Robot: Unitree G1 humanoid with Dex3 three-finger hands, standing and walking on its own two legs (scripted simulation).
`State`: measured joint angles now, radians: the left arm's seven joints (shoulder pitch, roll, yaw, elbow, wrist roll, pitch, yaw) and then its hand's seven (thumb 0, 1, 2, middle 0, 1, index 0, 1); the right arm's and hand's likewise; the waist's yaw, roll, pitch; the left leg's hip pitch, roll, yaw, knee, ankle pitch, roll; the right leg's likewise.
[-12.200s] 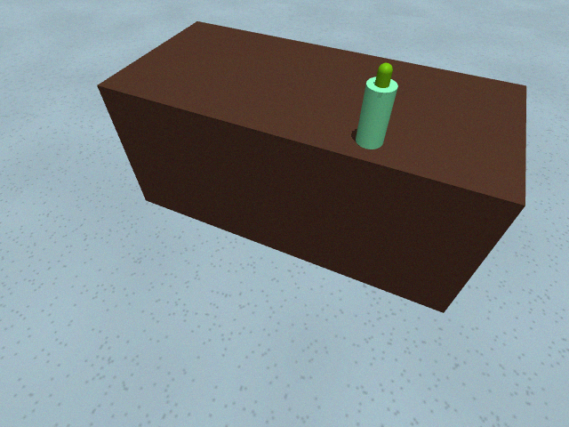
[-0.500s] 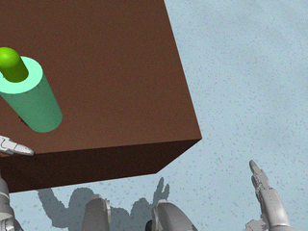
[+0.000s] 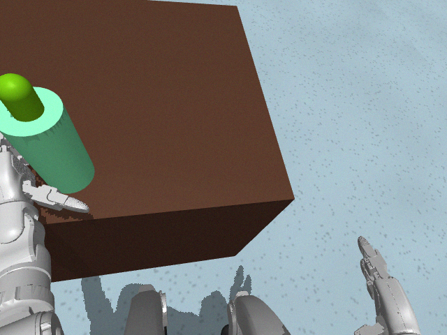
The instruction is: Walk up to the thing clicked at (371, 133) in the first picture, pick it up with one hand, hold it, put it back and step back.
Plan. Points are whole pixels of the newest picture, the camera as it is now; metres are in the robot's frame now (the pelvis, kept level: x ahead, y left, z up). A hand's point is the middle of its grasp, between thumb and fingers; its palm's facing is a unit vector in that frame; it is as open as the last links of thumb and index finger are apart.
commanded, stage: close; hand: left
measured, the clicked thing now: (46, 137) +0.44 +0.24 +0.06
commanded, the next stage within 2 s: settle in 0.90 s
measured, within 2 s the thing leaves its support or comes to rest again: leaves its support in 1.54 s
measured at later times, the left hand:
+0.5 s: hand (50, 151) +0.43 +0.25 +0.02, palm faces +0.28 -0.96 +0.02, open 14.8 cm
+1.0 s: hand (53, 154) +0.43 +0.25 +0.02, palm faces +0.28 -0.96 +0.02, open 11.1 cm
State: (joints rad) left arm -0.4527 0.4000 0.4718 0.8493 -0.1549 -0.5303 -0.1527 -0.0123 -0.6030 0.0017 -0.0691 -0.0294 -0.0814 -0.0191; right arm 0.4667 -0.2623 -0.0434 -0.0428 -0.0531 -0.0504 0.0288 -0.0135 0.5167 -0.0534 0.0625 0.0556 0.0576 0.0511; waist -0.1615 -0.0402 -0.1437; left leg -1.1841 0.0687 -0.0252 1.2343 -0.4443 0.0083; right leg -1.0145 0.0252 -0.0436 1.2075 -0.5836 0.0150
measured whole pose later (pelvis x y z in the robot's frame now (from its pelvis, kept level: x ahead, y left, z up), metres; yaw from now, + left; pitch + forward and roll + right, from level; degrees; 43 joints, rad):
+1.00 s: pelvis +0.01 +0.00 +0.01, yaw +0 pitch +22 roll -4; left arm -0.45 0.37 0.41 0.86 -0.15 -0.55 -0.06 0.01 -0.45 0.93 -0.70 -0.81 -0.73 -0.80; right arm 0.46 -0.24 -0.03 -0.06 -0.05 0.03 0.05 -0.01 0.50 -0.06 0.06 0.05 0.05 0.05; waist -0.14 -0.03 -0.15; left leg -1.13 0.06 -0.01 1.20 -0.45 0.01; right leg -0.96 0.02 -0.03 1.17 -0.58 0.02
